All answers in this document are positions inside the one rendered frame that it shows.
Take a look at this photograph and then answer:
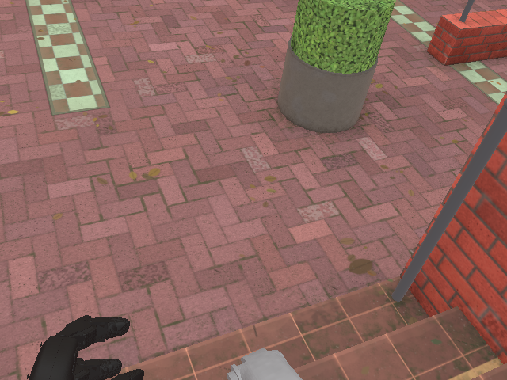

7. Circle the stairs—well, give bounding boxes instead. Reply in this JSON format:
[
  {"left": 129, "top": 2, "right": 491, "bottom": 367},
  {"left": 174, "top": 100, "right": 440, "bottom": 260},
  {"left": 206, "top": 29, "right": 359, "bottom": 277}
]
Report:
[{"left": 105, "top": 276, "right": 507, "bottom": 380}]

